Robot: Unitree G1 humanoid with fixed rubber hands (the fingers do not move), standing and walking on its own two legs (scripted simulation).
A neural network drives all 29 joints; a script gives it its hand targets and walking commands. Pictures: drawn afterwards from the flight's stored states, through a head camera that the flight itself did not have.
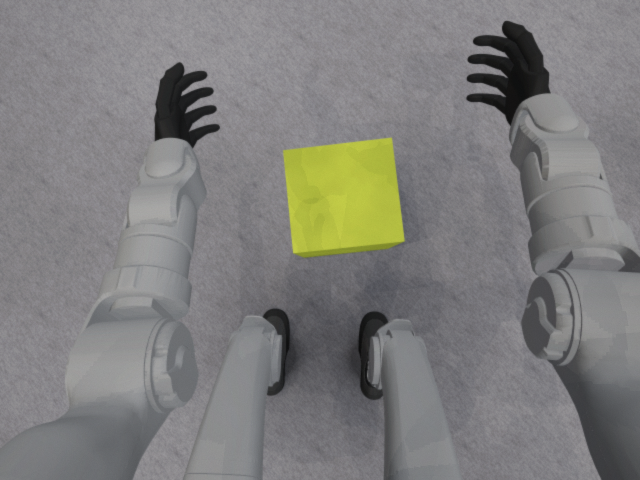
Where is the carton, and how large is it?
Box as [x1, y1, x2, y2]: [283, 138, 404, 257]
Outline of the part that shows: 391,138 283,150 292,246 294,253 306,257 388,248 404,241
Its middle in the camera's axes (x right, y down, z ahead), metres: +0.05 -0.07 +0.86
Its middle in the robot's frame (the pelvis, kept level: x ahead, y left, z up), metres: +0.48 -0.02 -0.51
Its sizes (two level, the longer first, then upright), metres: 0.210 0.200 0.250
